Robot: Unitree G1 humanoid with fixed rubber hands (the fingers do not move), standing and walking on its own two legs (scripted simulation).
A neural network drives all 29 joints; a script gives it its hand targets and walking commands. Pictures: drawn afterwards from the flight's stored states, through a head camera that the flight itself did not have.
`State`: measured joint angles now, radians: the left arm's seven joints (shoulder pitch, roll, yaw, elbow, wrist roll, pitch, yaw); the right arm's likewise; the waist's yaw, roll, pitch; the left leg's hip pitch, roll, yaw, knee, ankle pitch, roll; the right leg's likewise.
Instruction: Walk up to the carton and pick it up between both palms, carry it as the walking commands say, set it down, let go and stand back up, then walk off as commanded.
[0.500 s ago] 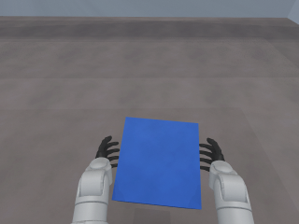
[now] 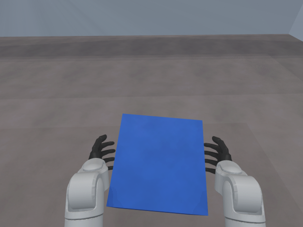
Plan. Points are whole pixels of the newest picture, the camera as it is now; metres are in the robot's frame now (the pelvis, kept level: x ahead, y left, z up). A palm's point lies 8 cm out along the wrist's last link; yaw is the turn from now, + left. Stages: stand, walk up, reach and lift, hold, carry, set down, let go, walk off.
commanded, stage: carry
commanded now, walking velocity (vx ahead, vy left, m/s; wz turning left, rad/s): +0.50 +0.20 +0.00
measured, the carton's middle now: (157, 166) +0.31 +0.01 +0.01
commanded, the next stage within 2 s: none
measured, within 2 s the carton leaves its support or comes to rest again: neither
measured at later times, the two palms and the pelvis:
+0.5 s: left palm (88, 109) +0.46 +0.24 +0.10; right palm (179, 111) +0.47 -0.06 +0.09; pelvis +0.20 +0.09 +0.00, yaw +2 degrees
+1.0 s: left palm (82, 67) +0.74 +0.34 +0.11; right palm (151, 71) +0.74 +0.04 +0.09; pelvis +0.46 +0.18 +0.00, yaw +3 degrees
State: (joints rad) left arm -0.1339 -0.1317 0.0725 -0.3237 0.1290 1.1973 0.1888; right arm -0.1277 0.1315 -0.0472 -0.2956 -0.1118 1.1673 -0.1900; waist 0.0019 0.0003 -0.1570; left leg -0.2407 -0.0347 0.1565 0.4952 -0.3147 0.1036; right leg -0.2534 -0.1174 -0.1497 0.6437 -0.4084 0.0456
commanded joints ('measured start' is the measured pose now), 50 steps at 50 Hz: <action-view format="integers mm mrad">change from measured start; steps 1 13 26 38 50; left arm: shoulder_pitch -460 -469 -399 -518 -334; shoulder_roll -1038 -1069 -988 -1097 -1040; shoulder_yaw -610 -597 -579 -671 -554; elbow -121 -222 -206 -270 -130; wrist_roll -406 -402 -390 -443 -399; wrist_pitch -3 10 19 -19 11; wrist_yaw -258 -204 -232 -243 -241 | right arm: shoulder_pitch -467 -459 -423 -411 -401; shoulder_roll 980 1020 965 1061 1004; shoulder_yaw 575 591 620 591 628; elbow -243 -254 -279 -273 -251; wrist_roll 350 435 385 408 393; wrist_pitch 20 74 52 12 71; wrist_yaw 232 241 210 251 222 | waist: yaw -27 40 -41 -33 22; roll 42 -37 51 243 -204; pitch -71 -184 -299 -237 -206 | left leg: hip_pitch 259 -612 375 394 -465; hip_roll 328 153 314 294 125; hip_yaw -372 -270 -414 -197 -190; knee -237 493 -160 -176 413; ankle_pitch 229 -170 241 463 -44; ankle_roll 70 -162 56 96 -154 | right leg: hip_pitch -275 552 -103 -257 528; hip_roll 44 -398 23 42 -281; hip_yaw -21 472 -99 11 280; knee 85 -358 315 15 -382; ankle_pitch -72 501 222 32 612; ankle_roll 0 -215 82 22 -145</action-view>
